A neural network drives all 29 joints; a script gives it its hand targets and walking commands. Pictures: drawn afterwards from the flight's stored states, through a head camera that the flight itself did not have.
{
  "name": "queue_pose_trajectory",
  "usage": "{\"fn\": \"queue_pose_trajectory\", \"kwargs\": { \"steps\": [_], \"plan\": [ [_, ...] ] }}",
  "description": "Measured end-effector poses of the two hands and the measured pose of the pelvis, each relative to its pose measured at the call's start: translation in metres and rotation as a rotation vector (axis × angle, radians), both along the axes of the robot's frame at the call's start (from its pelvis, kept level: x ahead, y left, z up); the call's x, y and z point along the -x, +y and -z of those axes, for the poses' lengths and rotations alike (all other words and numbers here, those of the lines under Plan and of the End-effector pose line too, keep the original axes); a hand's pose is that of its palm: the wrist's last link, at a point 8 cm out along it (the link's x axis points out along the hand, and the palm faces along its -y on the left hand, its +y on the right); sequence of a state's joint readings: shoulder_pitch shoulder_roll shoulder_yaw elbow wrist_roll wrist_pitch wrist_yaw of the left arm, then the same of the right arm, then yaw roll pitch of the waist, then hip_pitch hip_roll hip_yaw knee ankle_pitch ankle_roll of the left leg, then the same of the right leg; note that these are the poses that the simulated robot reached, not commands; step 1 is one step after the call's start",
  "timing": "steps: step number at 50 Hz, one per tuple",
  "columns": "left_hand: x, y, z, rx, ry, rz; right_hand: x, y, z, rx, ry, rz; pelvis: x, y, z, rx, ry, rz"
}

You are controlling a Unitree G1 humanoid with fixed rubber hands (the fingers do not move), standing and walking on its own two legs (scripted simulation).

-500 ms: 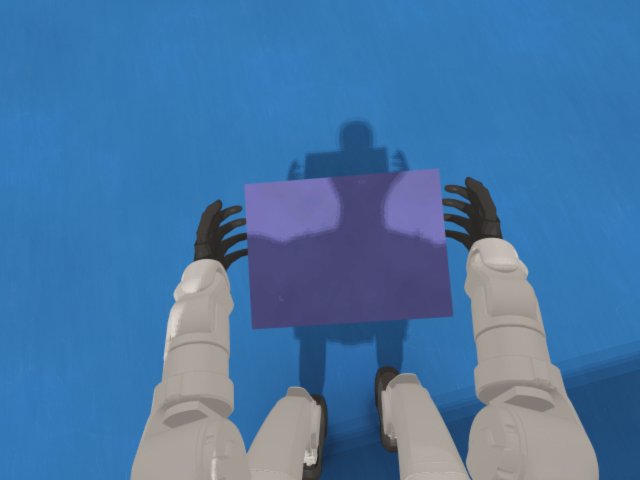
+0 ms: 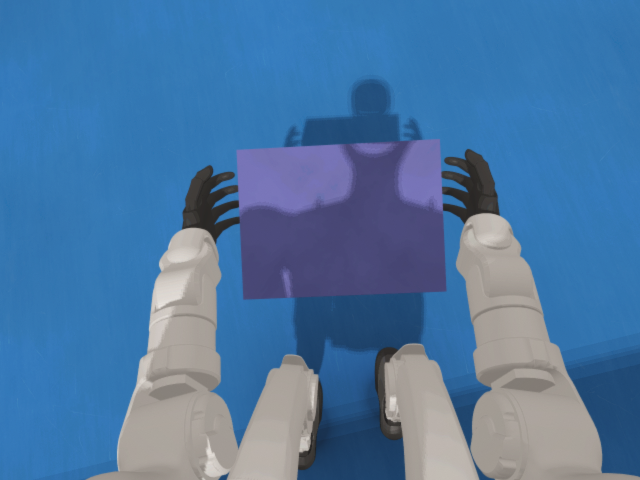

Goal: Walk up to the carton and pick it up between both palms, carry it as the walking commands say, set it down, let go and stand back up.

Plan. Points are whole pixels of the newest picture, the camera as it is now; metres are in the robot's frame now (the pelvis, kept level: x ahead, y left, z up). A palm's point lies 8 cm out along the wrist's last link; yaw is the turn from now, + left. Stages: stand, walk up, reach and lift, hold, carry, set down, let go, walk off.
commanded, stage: set down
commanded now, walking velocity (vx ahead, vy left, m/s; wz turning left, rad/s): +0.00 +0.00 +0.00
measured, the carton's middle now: (339, 222) +0.44 +0.01 -0.17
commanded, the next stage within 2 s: none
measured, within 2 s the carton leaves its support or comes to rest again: neither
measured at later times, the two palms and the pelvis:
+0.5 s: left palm (219, 225) +0.43 +0.19 -0.15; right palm (456, 213) +0.44 -0.16 -0.17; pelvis -0.03 +0.00 -0.08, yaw +0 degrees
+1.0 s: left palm (247, 231) +0.45 +0.17 -0.26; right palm (447, 226) +0.45 -0.17 -0.26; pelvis -0.04 +0.02 -0.16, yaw +2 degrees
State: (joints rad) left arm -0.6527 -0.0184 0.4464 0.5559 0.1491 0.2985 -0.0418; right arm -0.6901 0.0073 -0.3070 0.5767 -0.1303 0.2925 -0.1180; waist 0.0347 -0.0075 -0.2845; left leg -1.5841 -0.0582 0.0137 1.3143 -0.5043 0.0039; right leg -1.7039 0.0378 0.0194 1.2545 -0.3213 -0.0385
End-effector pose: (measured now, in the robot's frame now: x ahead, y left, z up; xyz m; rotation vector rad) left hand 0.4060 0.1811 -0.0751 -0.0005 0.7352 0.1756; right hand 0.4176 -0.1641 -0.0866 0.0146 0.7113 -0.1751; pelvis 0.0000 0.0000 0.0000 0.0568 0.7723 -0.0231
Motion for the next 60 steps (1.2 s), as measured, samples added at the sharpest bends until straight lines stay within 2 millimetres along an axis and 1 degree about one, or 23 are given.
{"fn": "queue_pose_trajectory", "kwargs": {
  "steps": [3,6,12,17,21,26,31,35,39,43,46,50,54,60],
  "plan": [
    [-0.002,0.005,0.007,-0.001,-0.013,-0.006,-0.002,0.005,0.009,0.002,-0.009,-0.015,0.004,-0.004,0.011,0.000,0.009,-0.010],
    [-0.006,0.005,0.014,0.000,-0.026,-0.002,-0.002,0.005,0.017,0.007,-0.016,-0.027,0.008,-0.008,0.021,0.002,0.014,-0.018],
    [-0.010,-0.007,0.033,0.021,-0.025,0.024,0.000,-0.008,0.032,0.020,-0.010,0.015,0.019,-0.010,0.038,0.008,0.001,-0.022],
    [-0.015,-0.012,0.049,0.018,-0.016,0.030,-0.006,-0.013,0.047,0.010,-0.003,0.025,0.026,-0.007,0.054,0.003,0.003,-0.009],
    [-0.021,-0.005,0.063,0.020,-0.004,0.029,-0.016,-0.007,0.062,0.004,0.006,0.015,0.029,-0.004,0.067,0.003,0.009,-0.004],
    [-0.029,0.009,0.083,0.000,-0.004,0.016,-0.029,0.008,0.084,0.003,0.005,-0.006,0.028,0.001,0.081,0.007,0.040,-0.012],
    [-0.032,0.017,0.112,0.027,-0.006,-0.004,-0.037,0.015,0.106,0.030,0.004,-0.030,0.023,0.006,0.095,0.017,0.085,-0.032],
    [-0.036,0.012,0.136,0.042,-0.009,0.007,-0.037,0.011,0.123,0.054,0.003,-0.025,0.022,0.010,0.107,0.030,0.110,-0.046],
    [-0.040,0.003,0.157,0.050,-0.006,0.013,-0.032,0.003,0.138,0.077,0.013,0.004,0.024,0.013,0.119,0.037,0.117,-0.052],
    [-0.043,-0.007,0.169,0.039,-0.017,0.015,-0.026,-0.003,0.150,0.089,0.008,0.037,0.031,0.016,0.130,0.039,0.100,-0.052],
    [-0.043,-0.009,0.176,0.022,-0.021,0.012,-0.025,-0.005,0.159,0.073,0.006,0.056,0.037,0.017,0.141,0.034,0.095,-0.054],
    [-0.044,-0.007,0.181,0.002,-0.021,-0.003,-0.032,-0.003,0.170,0.056,0.001,0.029,0.044,0.017,0.155,0.021,0.078,-0.056],
    [-0.045,-0.002,0.188,-0.014,-0.019,-0.010,-0.044,0.000,0.181,0.044,-0.005,-0.011,0.050,0.013,0.168,0.007,0.065,-0.061],
    [-0.050,0.003,0.212,-0.014,0.008,-0.017,-0.060,0.004,0.202,0.041,0.008,-0.054,0.053,0.004,0.182,-0.006,0.056,-0.066]
  ]
}}
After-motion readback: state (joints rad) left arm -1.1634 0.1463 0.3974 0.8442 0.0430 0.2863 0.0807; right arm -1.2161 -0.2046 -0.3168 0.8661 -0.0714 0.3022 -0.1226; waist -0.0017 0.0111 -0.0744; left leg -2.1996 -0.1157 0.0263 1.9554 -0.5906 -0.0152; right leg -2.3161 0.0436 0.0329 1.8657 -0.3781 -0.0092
